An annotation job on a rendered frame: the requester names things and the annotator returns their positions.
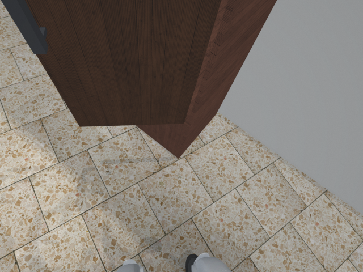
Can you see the cupboard door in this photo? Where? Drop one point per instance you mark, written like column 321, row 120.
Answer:
column 125, row 62

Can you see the handle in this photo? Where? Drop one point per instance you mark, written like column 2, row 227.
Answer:
column 24, row 20

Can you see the robot right shin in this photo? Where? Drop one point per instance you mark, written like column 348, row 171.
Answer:
column 202, row 255

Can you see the robot right thigh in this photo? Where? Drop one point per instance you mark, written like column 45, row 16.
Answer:
column 209, row 264

